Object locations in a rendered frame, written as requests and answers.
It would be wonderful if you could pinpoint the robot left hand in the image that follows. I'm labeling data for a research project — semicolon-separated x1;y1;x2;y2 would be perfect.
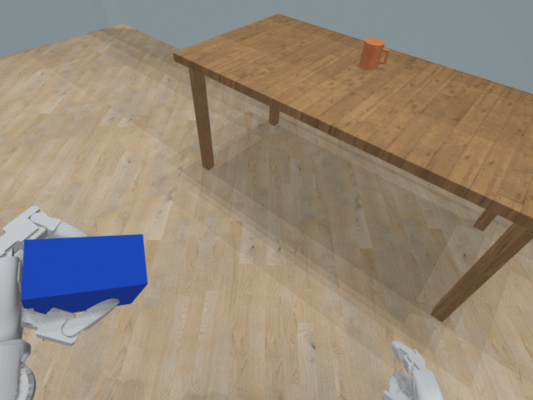
0;206;120;347

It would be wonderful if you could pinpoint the robot right hand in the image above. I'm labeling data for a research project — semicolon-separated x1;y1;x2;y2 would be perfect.
383;341;445;400

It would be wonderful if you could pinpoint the sponge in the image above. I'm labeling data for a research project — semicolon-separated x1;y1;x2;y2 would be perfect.
21;234;147;314

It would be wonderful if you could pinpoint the robot left forearm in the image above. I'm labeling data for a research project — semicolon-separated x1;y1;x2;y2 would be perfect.
0;339;36;400

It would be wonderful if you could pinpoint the table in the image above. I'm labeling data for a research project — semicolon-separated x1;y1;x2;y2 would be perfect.
173;14;533;322

